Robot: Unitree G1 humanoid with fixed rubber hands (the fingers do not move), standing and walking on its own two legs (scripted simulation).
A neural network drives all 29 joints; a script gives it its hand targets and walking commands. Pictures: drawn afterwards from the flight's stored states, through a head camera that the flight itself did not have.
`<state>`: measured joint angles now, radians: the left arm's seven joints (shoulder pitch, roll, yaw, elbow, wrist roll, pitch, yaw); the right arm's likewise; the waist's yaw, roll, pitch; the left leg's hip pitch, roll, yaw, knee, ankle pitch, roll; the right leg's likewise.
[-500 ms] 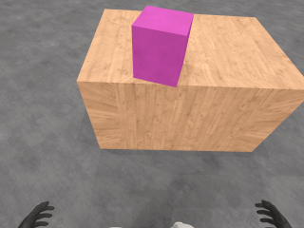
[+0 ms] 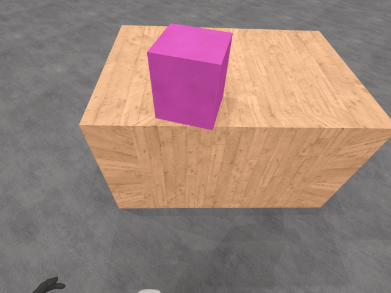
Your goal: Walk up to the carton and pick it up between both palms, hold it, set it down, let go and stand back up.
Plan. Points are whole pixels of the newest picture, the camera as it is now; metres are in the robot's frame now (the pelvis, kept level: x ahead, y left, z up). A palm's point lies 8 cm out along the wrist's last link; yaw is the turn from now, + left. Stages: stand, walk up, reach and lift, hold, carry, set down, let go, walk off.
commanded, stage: walk up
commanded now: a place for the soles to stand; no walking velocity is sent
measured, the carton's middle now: (191, 77) +0.75 +0.05 +0.01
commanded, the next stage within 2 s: none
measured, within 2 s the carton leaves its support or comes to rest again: neither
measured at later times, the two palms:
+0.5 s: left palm (35, 239) +0.24 +0.38 -0.09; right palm (329, 246) +0.24 -0.27 -0.03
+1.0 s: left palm (64, 195) +0.35 +0.36 -0.10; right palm (307, 173) +0.43 -0.29 -0.05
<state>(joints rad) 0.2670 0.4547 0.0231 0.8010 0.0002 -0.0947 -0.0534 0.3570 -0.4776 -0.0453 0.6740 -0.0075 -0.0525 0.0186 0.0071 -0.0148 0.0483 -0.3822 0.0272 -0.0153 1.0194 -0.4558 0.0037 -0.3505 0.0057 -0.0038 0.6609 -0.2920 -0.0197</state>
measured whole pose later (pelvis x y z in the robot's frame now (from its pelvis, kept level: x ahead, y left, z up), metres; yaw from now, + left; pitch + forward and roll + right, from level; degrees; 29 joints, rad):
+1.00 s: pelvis +0.31 +0.03 +0.00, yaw +1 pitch -1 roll -1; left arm 0.34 0.46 0.02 0.80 0.00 -0.06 -0.06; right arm 0.26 -0.47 -0.05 0.67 -0.01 -0.07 0.04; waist 0.01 -0.02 0.07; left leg -0.45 0.02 -0.02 0.72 -0.33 0.02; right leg -0.28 -0.02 -0.01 0.60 -0.30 -0.01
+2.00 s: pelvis +0.38 +0.03 +0.00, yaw +1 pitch -2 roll +0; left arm 0.15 0.45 0.02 0.84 0.00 -0.01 -0.02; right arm 0.15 -0.44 -0.04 0.73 -0.01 -0.05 0.01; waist 0.01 -0.03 0.09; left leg -0.29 0.02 -0.01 0.65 -0.33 0.00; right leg -0.32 -0.01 0.00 0.64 -0.29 0.00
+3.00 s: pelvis +0.40 +0.03 +0.01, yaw +1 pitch -5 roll +0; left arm 0.10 0.38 0.03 0.53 0.00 0.35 0.00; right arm 0.09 -0.38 -0.13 0.97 -0.06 -0.30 0.04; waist 0.01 -0.03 0.11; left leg -0.19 0.03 -0.01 0.60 -0.33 -0.01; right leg -0.22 -0.01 0.00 0.58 -0.29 0.00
